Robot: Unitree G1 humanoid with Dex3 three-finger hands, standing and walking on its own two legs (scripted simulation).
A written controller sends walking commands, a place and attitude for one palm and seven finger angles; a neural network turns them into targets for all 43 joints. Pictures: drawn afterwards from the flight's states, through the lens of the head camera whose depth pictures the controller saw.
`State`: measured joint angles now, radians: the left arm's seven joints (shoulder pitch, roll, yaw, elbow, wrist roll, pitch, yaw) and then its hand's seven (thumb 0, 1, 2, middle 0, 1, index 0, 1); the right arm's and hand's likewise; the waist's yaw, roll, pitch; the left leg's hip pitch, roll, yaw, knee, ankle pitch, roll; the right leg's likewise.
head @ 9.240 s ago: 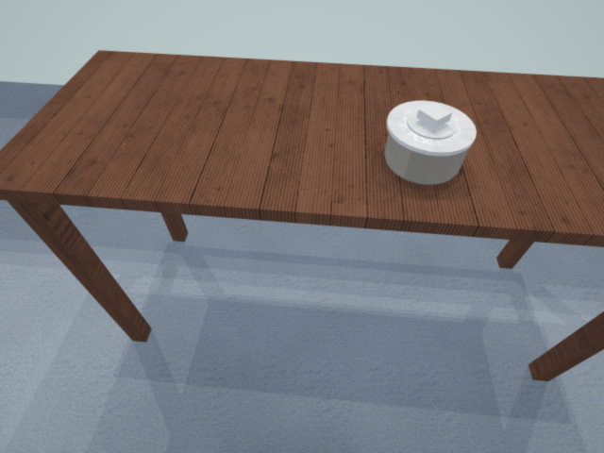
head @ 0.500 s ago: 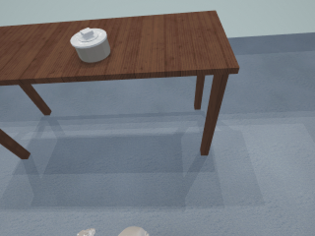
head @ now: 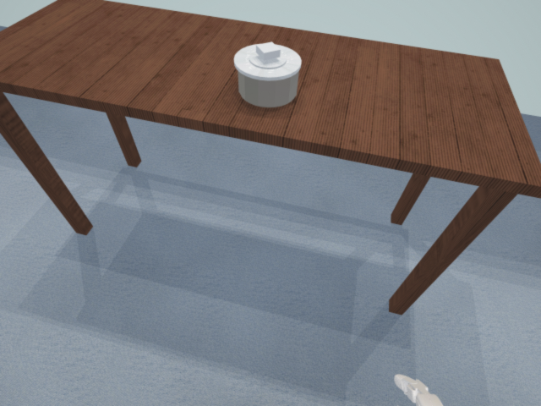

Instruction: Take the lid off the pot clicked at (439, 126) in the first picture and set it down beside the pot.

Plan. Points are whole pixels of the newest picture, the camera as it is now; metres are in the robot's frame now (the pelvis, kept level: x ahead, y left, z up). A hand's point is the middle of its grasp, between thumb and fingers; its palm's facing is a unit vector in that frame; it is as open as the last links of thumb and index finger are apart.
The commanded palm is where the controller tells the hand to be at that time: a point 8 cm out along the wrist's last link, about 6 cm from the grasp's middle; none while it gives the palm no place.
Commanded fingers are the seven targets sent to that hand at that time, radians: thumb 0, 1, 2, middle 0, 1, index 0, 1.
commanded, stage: take the last steps up to it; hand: left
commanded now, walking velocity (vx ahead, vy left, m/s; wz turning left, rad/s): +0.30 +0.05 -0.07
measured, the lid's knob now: (268, 51) +0.80 +0.13 +0.11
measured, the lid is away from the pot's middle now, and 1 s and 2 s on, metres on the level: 0.00 0.00 0.00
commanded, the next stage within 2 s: come to a stop and stand still in 0.48 s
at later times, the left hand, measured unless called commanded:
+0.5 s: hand (207, 283) +0.34 +0.18 -0.15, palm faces -0.03 -0.97 -0.22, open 7.3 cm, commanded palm none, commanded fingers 0.00 0.90 0.90 -0.20 -0.30 -0.20 -0.30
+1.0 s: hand (178, 287) +0.34 +0.24 -0.17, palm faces +0.02 -0.98 -0.22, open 7.3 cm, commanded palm none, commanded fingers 0.00 0.90 0.90 -0.20 -0.30 -0.20 -0.30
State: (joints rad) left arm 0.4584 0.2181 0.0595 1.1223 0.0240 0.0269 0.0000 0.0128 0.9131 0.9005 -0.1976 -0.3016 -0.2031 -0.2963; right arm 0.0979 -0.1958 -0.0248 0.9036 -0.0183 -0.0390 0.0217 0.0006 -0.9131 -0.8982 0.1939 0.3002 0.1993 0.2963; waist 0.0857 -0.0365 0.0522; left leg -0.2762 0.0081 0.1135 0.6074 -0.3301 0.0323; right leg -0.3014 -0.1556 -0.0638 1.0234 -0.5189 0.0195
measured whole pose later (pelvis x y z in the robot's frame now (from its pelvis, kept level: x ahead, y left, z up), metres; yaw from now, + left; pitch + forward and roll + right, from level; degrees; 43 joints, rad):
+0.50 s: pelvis +0.21 +0.00 +0.00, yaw -1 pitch -1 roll +0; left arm 0.11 0.16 0.04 0.94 0.01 -0.06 -0.01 0.00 0.91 0.90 -0.20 -0.30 -0.20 -0.30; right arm 0.42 -0.17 -0.02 1.13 -0.01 -0.02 -0.02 0.01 -0.92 -0.90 0.20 0.30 0.20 0.30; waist -0.05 0.05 0.10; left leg -0.28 0.01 0.04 1.21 -0.45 0.02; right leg -0.37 -0.01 -0.15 0.63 -0.25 -0.09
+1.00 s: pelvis +0.29 +0.04 +0.01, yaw -3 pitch -1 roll -2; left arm 0.22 0.22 0.07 1.00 0.00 0.06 0.04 0.01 0.92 0.90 -0.20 -0.30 -0.20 -0.30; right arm 0.11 -0.14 -0.02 0.95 -0.02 0.02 -0.04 0.00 -0.92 -0.90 0.20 0.30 0.20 0.30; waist 0.02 -0.03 0.11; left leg -0.33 0.06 0.07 0.53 -0.19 0.02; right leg -0.44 0.03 0.01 1.18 -0.55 0.03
